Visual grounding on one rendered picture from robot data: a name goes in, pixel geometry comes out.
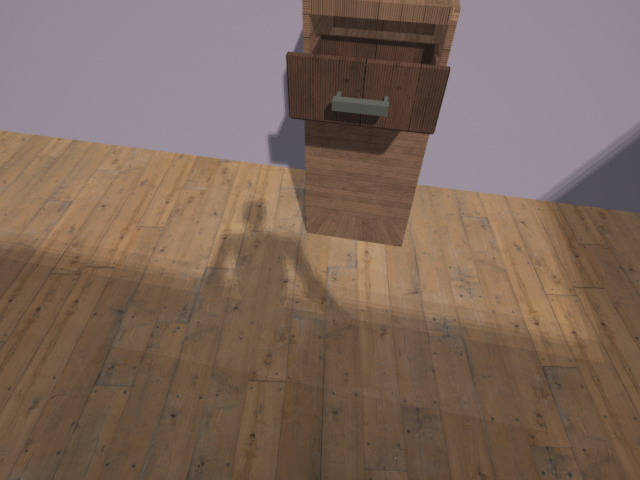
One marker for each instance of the handle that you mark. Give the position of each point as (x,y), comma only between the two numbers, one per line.
(360,106)

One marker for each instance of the drawer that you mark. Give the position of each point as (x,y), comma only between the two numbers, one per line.
(368,68)

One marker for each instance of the cabinet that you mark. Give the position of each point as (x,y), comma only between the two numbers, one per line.
(361,181)

